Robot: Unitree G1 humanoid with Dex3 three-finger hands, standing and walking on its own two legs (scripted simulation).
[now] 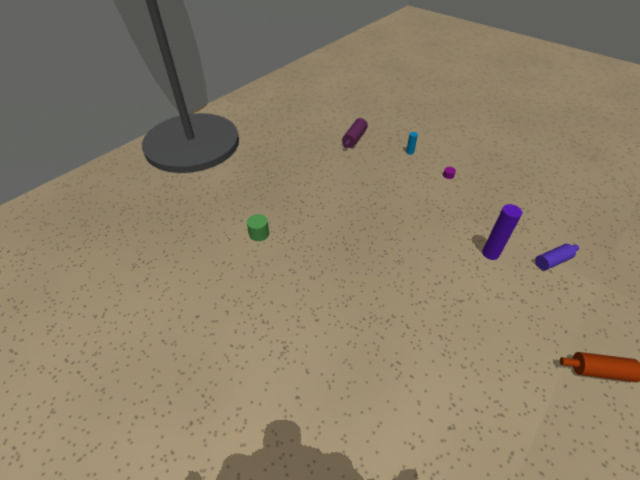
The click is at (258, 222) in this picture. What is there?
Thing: low tin
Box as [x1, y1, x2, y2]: [247, 214, 268, 240]
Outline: 255,214 250,216 247,220 249,235 254,240 262,240 266,238 268,235 267,221 263,215
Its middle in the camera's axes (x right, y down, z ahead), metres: -0.27 -0.05 +1.68
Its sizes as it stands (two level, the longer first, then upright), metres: 0.088 0.088 0.079
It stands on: the floor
